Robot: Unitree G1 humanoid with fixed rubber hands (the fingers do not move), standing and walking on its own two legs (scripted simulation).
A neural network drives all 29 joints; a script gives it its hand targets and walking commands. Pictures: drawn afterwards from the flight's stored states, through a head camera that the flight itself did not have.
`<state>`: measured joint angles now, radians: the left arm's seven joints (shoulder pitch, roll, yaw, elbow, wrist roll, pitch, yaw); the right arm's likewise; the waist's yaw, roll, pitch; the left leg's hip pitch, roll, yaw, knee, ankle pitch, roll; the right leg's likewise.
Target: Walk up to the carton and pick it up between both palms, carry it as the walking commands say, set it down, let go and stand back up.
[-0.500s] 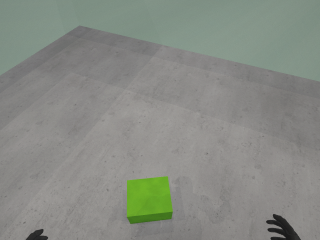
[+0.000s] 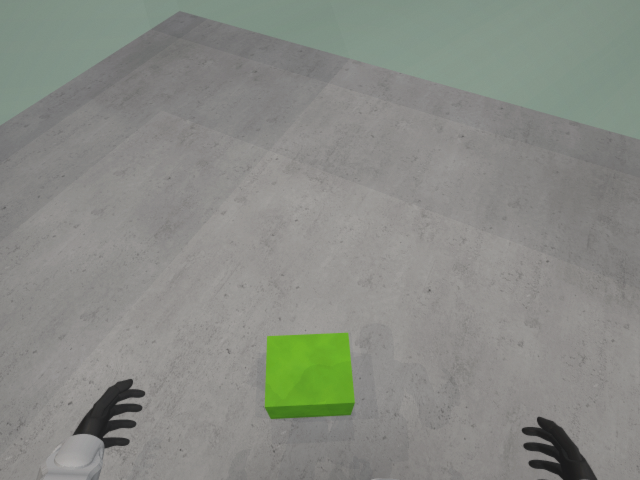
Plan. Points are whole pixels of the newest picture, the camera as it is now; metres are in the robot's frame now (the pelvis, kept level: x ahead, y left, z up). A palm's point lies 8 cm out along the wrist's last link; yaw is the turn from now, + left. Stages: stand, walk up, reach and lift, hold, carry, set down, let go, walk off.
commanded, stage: reach and lift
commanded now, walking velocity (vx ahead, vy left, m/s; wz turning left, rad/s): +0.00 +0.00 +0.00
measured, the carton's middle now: (309, 376) +0.43 +0.03 -0.69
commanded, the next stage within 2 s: none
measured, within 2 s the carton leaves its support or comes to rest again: neither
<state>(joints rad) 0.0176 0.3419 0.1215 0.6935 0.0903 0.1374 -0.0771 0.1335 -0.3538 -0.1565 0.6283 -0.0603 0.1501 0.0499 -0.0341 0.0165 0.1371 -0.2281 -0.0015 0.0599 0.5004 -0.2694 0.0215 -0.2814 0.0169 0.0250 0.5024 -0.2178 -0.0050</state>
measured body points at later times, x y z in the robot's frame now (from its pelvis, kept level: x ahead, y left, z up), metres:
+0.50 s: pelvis -0.01 -0.01 -0.05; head +0.13 +0.00 +0.38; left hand +0.27 +0.28 -0.14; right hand +0.26 -0.27 -0.14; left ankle +0.00 +0.10 -0.74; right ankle +0.03 -0.11 -0.74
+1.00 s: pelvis -0.07 -0.01 -0.10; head +0.17 +0.00 +0.28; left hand +0.38 +0.26 -0.18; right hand +0.39 -0.22 -0.19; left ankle +0.00 +0.11 -0.74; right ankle +0.03 -0.11 -0.74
